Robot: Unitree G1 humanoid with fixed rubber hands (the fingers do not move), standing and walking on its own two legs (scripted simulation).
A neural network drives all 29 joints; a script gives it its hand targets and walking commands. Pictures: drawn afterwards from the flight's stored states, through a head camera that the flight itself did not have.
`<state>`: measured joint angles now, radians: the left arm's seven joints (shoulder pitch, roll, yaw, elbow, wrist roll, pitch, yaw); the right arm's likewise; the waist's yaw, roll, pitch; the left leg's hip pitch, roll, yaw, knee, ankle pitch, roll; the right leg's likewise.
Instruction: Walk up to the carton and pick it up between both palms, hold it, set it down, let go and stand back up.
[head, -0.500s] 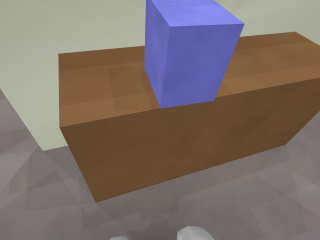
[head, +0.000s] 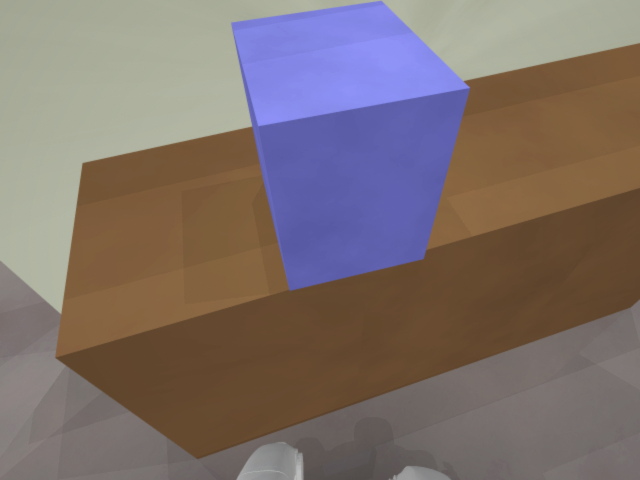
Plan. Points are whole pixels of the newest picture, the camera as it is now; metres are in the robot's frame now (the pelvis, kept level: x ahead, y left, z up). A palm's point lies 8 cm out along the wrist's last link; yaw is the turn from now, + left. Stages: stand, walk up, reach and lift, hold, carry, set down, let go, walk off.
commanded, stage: walk up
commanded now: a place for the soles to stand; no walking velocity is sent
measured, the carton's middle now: (334, 149) +0.54 +0.00 +0.11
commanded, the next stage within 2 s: none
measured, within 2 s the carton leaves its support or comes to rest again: neither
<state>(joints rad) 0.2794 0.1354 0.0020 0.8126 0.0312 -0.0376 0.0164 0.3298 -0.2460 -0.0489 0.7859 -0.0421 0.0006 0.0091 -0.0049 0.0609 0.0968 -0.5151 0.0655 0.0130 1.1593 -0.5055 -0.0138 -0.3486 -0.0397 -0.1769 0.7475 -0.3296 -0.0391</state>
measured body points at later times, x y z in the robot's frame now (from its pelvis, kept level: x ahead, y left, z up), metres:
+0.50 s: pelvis +0.05 +0.01 +0.02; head +0.07 +0.01 +0.47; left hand +0.11 +0.24 -0.12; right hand +0.17 -0.19 -0.12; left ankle +0.11 +0.12 -0.71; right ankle +0.05 -0.10 -0.71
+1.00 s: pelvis +0.05 +0.02 +0.03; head +0.07 +0.03 +0.48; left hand +0.10 +0.25 -0.13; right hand +0.09 -0.22 -0.12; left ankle +0.11 +0.13 -0.71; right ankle +0.05 -0.10 -0.71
